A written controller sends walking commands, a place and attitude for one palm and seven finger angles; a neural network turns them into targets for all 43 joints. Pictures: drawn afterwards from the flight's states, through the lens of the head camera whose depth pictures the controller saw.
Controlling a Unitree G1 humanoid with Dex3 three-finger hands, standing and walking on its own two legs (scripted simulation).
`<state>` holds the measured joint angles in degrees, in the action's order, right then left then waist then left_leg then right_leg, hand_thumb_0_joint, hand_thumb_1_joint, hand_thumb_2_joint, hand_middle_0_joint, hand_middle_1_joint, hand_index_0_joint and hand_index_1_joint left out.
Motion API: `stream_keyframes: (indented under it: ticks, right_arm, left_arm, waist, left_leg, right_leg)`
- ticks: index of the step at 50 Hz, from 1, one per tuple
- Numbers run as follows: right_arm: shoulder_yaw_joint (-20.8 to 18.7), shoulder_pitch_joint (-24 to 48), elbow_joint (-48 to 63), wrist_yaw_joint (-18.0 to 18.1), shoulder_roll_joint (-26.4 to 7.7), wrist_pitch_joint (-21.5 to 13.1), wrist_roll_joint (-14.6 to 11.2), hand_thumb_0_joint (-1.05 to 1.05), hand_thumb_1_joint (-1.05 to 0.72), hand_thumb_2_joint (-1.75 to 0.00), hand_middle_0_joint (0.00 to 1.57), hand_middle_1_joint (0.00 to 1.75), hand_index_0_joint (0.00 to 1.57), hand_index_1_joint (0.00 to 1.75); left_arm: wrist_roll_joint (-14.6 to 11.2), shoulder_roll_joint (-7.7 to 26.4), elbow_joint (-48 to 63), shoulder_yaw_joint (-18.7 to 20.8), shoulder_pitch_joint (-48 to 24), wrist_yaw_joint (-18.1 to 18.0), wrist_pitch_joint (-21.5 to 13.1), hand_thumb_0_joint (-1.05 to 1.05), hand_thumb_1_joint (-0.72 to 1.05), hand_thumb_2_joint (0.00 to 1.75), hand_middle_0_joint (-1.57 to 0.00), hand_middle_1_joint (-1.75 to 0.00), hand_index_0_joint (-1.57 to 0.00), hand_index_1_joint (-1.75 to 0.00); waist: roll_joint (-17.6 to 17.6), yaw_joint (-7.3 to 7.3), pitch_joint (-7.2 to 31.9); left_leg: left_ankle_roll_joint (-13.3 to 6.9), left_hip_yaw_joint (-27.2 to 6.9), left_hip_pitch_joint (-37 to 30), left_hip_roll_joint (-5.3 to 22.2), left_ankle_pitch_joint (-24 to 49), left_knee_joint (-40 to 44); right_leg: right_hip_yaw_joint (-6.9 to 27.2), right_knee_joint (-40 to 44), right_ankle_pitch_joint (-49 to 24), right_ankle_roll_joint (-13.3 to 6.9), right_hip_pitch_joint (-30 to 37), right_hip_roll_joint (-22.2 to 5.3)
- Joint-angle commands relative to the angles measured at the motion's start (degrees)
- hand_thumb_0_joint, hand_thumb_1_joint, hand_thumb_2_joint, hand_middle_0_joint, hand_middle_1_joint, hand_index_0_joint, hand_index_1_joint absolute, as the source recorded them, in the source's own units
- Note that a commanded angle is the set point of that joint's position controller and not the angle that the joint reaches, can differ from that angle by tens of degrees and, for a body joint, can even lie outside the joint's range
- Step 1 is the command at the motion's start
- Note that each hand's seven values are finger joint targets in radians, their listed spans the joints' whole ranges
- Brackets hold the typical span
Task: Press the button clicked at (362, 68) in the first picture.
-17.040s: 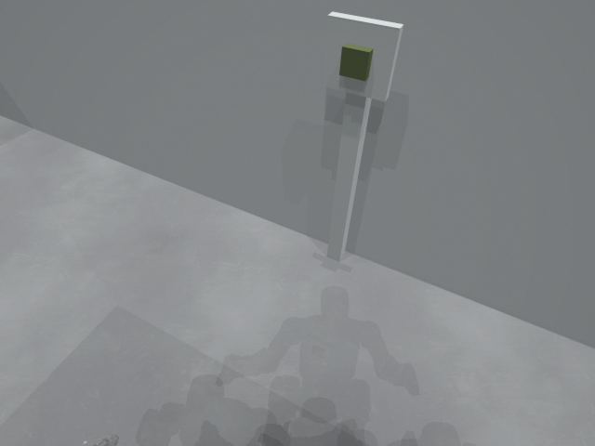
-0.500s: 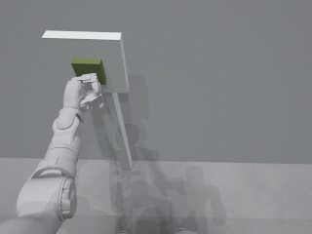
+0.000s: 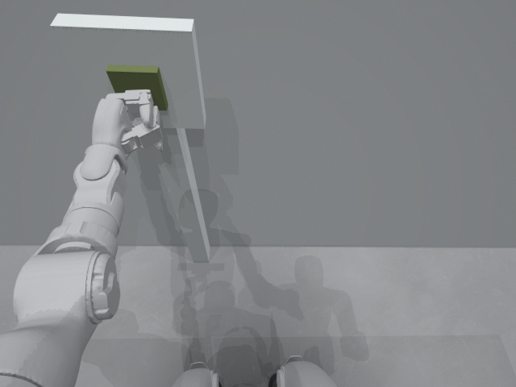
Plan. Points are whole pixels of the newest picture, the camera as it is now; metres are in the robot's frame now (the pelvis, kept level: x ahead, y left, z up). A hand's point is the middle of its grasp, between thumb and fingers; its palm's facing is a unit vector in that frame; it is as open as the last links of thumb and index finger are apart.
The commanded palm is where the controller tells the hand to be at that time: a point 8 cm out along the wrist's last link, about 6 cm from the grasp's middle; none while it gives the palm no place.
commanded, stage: hold the button down briefly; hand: left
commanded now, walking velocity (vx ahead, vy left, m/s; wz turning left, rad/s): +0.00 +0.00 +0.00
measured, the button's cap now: (140, 85) +0.55 +0.15 +0.14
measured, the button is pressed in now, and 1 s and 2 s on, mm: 11 0 0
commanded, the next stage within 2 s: pull the fist back off the button in 0.06 s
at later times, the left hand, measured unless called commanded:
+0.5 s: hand (157, 133) +0.48 +0.12 +0.10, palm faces -0.05 -1.00 -0.01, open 2.9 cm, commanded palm +0.45 +0.17 +0.11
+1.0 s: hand (151, 170) +0.41 +0.13 +0.10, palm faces -0.05 -1.00 -0.01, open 3.1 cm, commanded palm +0.38 +0.18 +0.11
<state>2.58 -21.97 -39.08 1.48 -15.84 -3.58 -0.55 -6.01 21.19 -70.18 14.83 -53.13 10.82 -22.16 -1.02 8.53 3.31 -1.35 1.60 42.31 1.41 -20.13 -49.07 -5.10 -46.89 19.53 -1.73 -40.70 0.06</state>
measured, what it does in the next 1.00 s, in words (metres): stands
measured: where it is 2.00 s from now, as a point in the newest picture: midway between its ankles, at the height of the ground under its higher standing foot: outside the picture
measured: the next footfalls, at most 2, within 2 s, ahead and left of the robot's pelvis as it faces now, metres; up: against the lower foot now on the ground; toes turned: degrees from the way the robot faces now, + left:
none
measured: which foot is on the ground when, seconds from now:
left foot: down 0.00-1.00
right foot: down 0.00-1.00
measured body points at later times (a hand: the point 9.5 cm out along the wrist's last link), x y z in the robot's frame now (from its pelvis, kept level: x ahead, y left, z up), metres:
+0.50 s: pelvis +0.00 +0.01 +0.00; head +0.08 +0.01 +0.44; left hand +0.48 +0.18 +0.10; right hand +0.02 -0.25 -0.12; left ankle +0.04 +0.10 -0.70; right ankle +0.03 -0.10 -0.70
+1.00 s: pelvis +0.04 -0.01 +0.02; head +0.08 -0.02 +0.47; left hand +0.41 +0.18 +0.10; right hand +0.17 -0.26 -0.09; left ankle +0.04 +0.10 -0.70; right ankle +0.03 -0.10 -0.70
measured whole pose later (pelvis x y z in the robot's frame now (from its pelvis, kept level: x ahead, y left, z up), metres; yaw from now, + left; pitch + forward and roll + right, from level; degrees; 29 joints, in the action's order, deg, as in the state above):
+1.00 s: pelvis +0.04 -0.01 +0.02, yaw -1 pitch +8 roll +0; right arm 1.1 -15.6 -33.0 0.7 -14.5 -2.0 -1.9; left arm -10.1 11.1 -30.8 7.9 -18.4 8.3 -15.5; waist -1.6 1.8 4.0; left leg -0.6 2.7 28.1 1.2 -21.7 -42.3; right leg -3.7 -42.0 21.7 -2.1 -27.8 0.4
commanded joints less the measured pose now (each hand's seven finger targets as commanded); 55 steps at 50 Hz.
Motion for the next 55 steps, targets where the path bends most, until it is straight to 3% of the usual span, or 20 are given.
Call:
stream_keyframes:
  ticks: [1, 9, 13, 14, 17, 19, 22, 26, 29, 34, 39, 40, 41, 44, 46, 48, 50, 52, 53, 55]
  right_arm:
    - [-3.44, -6.46, 4.15, 0.63, -9.64, -1.85, -0.09, 0.0, -0.9, -0.9, 0.2, 0.3, 0.2, 0.3]
    - [-3.51, -6.85, 4.04, 0.29, -10.26, -2.74, 0.32, 0.0, -0.9, -0.9, 0.2, 0.3, 0.2, 0.3]
    - [-3.68, -7.01, 4.2, 0.02, -10.21, -2.94, 0.62, 0.0, -0.9, -0.9, 0.2, 0.3, 0.2, 0.3]
    - [-3.84, -7.04, 4.36, -0.18, -10.16, -2.96, 0.68, 0.0, -0.9, -0.9, 0.2, 0.3, 0.2, 0.3]
    - [-4.08, -6.62, 4.66, -0.55, -10.04, -2.73, 0.66, 0.0, -0.9, -0.9, 0.2, 0.3, 0.2, 0.3]
    - [-4.18, -6.15, 5.14, -0.79, -9.77, -2.67, 0.62, 0.0, -0.9, -0.9, 0.2, 0.3, 0.2, 0.3]
    - [-4.33, -5.45, 5.88, -0.92, -9.49, -2.13, 0.45, 0.0, -0.9, -0.9, 0.2, 0.3, 0.2, 0.3]
    - [-4.41, -3.86, 7.18, -0.83, -8.77, -1.15, -0.27, 0.0, -0.9, -0.9, 0.2, 0.3, 0.2, 0.3]
    - [-4.37, -2.6, 8.07, -0.86, -8.05, -0.79, -0.6, 0.0, -0.9, -0.9, 0.2, 0.3, 0.2, 0.3]
    - [-4.53, -0.57, 10.27, -0.95, -7.46, -0.27, -1.02, 0.0, -0.9, -0.9, 0.2, 0.3, 0.2, 0.3]
    - [-4.61, 2.06, 12.0, -1.23, -6.38, -0.12, -1.54, 0.0, -0.9, -0.9, 0.2, 0.3, 0.2, 0.3]
    - [-4.74, 2.12, 12.08, -1.16, -6.53, -0.05, -1.51, 0.0, -0.9, -0.9, 0.2, 0.3, 0.2, 0.3]
    - [-4.7, 2.97, 12.58, -1.14, -6.2, -0.13, -1.61, 0.0, -0.9, -0.9, 0.2, 0.3, 0.2, 0.3]
    - [-4.47, 4.5, 12.66, -0.62, -6.15, -0.1, -1.67, 0.0, -0.9, -0.9, 0.2, 0.3, 0.2, 0.3]
    - [-4.31, 5.54, 12.91, -0.32, -5.77, -0.35, -1.68, 0.0, -0.9, -0.9, 0.2, 0.3, 0.2, 0.3]
    - [-4.25, 6.13, 12.92, -0.03, -5.73, -0.64, -1.69, 0.0, -0.9, -0.9, 0.2, 0.3, 0.2, 0.3]
    - [-4.07, 7.0, 12.84, 0.09, -5.55, -0.92, -1.68, 0.0, -0.9, -0.9, 0.2, 0.3, 0.2, 0.3]
    - [-3.82, 7.89, 13.2, 0.11, -5.33, -1.2, -1.83, 0.0, -0.9, -0.9, 0.2, 0.3, 0.2, 0.3]
    - [-3.89, 7.96, 13.25, 0.17, -5.58, -1.2, -1.88, 0.0, -0.9, -0.9, 0.2, 0.3, 0.2, 0.3]
    - [-3.76, 8.62, 13.43, 0.26, -5.53, -1.24, -1.89, 0.0, -0.9, -0.9, 0.2, 0.3, 0.2, 0.3]
  left_arm:
    - [-1.19, 13.7, 12.96, 2.91, -36.51, -3.3, -2.71, 0.0, 0.9, 0.9, -1.3, -1.5, -1.3, -1.5]
    - [-0.82, 9.5, 13.43, -0.41, -38.35, -4.88, -3.18, 0.0, 0.9, 0.9, -1.3, -1.5, -1.3, -1.5]
    - [-0.22, 9.0, 12.96, -0.32, -36.61, -5.22, -3.22, 0.0, 0.9, 0.9, -1.3, -1.5, -1.3, -1.5]
    - [-0.07, 8.6, 14.16, -0.52, -36.06, -5.24, -3.51, 0.0, 0.9, 0.9, -1.3, -1.5, -1.3, -1.5]
    - [-0.41, 6.25, 13.74, -1.52, -32.99, -5.2, -3.22, 0.0, 0.9, 0.9, -1.3, -1.5, -1.3, -1.5]
    - [-0.62, 5.02, 16.15, -1.96, -31.51, -5.19, -3.78, 0.0, 0.9, 0.9, -1.3, -1.5, -1.3, -1.5]
    - [-0.88, 5.82, 18.57, -0.82, -27.38, -5.08, -4.09, 0.0, 0.9, 0.9, -1.3, -1.5, -1.3, -1.5]
    - [-1.29, 5.95, 22.27, -0.44, -21.7, -4.41, -4.11, 0.0, 0.9, 0.9, -1.3, -1.5, -1.3, -1.5]
    - [-1.97, 3.16, 25.05, -1.74, -16.6, -4.24, -3.59, 0.0, 0.9, 0.9, -1.3, -1.5, -1.3, -1.5]
    - [-2.79, 3.79, 32.42, -0.26, -3.76, -3.67, -1.98, 0.0, 0.9, 0.9, -1.3, -1.5, -1.3, -1.5]
    - [-4.01, -0.93, 42.03, -3.58, 5.74, -3.15, 0.33, 0.0, 0.9, 0.9, -1.3, -1.5, -1.3, -1.5]
    - [-4.16, 0.18, 44.41, -2.73, 6.97, -3.35, 0.66, 0.0, 0.9, 0.9, -1.3, -1.5, -1.3, -1.5]
    - [-4.51, -1.81, 46.3, -4.29, 8.94, -3.25, 1.18, 0.0, 0.9, 0.9, -1.3, -1.5, -1.3, -1.5]
    - [-4.45, 0.06, 49.99, -3.62, 9.93, -3.23, 1.98, 0.0, 0.9, 0.9, -1.3, -1.5, -1.3, -1.5]
    - [-4.51, -0.53, 53.18, -4.13, 11.67, -3.08, 2.21, 0.0, 0.9, 0.9, -1.3, -1.5, -1.3, -1.5]
    - [-4.9, -1.09, 55.22, -5.07, 13.62, -2.64, 2.43, 0.0, 0.9, 0.9, -1.3, -1.5, -1.3, -1.5]
    - [-5.43, -1.22, 56.36, -4.93, 15.46, -2.13, 2.76, 0.0, 0.9, 0.9, -1.3, -1.5, -1.3, -1.5]
    - [-5.67, -3.8, 56.75, -7.29, 18.22, -1.31, 3.59, 0.0, 0.9, 0.9, -1.3, -1.5, -1.3, -1.5]
    - [-5.73, -3.2, 56.36, -7.07, 19.05, -1.13, 3.99, 0.0, 0.9, 0.9, -1.3, -1.5, -1.3, -1.5]
    - [-5.92, -3.22, 57.53, -7.04, 19.52, -0.96, 4.7, 0.0, 0.9, 0.9, -1.3, -1.5, -1.3, -1.5]
  waist:
    - [-2.36, 3.64, 20.47]
    - [-2.36, 5.06, 19.27]
    - [-2.32, 4.11, 20.12]
    - [-4.03, 3.56, 21.77]
    - [-1.23, 3.23, 20.39]
    - [-2.92, 2.24, 21.75]
    - [-1.32, 0.79, 22.63]
    - [-1.08, -1.05, 21.65]
    - [-1.32, -1.92, 20.99]
    - [0.88, -4.86, 21.75]
    - [-0.12, -5.47, 19.53]
    - [1.12, -5.79, 20.0]
    - [1.62, -5.63, 19.68]
    - [2.27, -5.61, 17.29]
    - [0.17, -6.02, 18.43]
    - [2.15, -5.68, 18.62]
    - [0.06, -6.13, 18.06]
    - [0.26, -6.0, 16.61]
    - [2.44, -5.73, 15.93]
    - [0.87, -6.1, 15.97]
  left_leg:
    - [-0.61, -3.82, -11.36, -1.34, -3.8, 7.76]
    - [-0.37, -5.51, -13.52, -0.88, -8.17, 8.7]
    - [-0.27, -5.92, -14.07, -1.01, -7.1, 8.55]
    - [-0.07, -6.04, -15.57, -0.98, -5.53, 8.39]
    - [-0.09, -5.93, -15.67, -0.84, -5.18, 8.46]
    - [0.03, -5.59, -17.26, -0.9, -3.24, 8.42]
    - [-0.06, -4.81, -17.73, -0.96, 0.03, 8.34]
    - [-0.1, -3.54, -17.44, -1.13, 3.0, 8.68]
    - [-0.04, -3.11, -19.04, -1.15, 5.83, 9.12]
    - [-0.19, -1.56, -18.77, -1.41, 12.09, 9.57]
    - [-0.32, -0.67, -21.22, -1.46, 15.78, 9.87]
    - [-0.24, -0.99, -21.43, -1.32, 16.83, 10.12]
    - [-0.4, -0.54, -21.75, -1.41, 16.92, 10.22]
    - [-0.57, -0.44, -20.95, -1.73, 14.7, 10.71]
    - [-0.48, -0.49, -22.49, -1.92, 15.49, 10.8]
    - [-0.63, -0.68, -23.33, -1.75, 16.58, 10.57]
    - [-0.42, -0.62, -23.45, -2.05, 16.15, 10.86]
    - [-0.37, -0.77, -23.69, -2.14, 16.06, 11.12]
    - [-0.58, -0.93, -23.42, -2.06, 15.86, 10.9]
    - [-0.43, -0.97, -23.52, -2.24, 16.09, 11.06]
  right_leg:
    - [5.21, 8.48, 1.12, 1.11, 5.28, 1.78]
    - [3.92, 7.84, 3.9, 1.01, -0.03, 1.87]
    - [3.53, 7.06, 3.09, 0.68, 0.29, 1.84]
    - [3.38, 6.62, 2.15, 0.55, 0.12, 1.79]
    - [3.16, 7.09, 1.83, 0.56, 0.41, 1.89]
    - [3.05, 6.82, 0.68, 0.36, 1.13, 1.92]
    - [3.17, 7.04, -1.67, 0.27, 4.28, 2.06]
    - [3.42, 7.44, -4.78, 0.17, 8.06, 2.11]
    - [3.14, 7.54, -7.81, 0.03, 9.5, 2.23]
    - [3.63, 7.52, -16.14, 0.06, 16.65, 1.95]
    - [3.63, 8.5, -20.71, 0.31, 18.06, 1.65]
    - [3.45, 8.29, -21.55, 0.34, 19.07, 1.58]
    - [3.63, 8.75, -22.51, 0.57, 19.57, 1.53]
    - [4.18, 9.59, -21.88, 0.81, 20.48, 1.09]
    - [4.2, 9.6, -22.58, 0.63, 21.29, 0.91]
    - [4.3, 9.74, -23.7, 0.77, 22.03, 0.99]
    - [4.4, 10.0, -24.08, 0.8, 22.36, 0.63]
    - [3.98, 10.27, -23.91, 0.75, 21.85, 0.59]
    - [4.01, 10.45, -23.42, 0.85, 21.72, 0.65]
    - [4.09, 10.38, -24.1, 0.84, 21.99, 0.36]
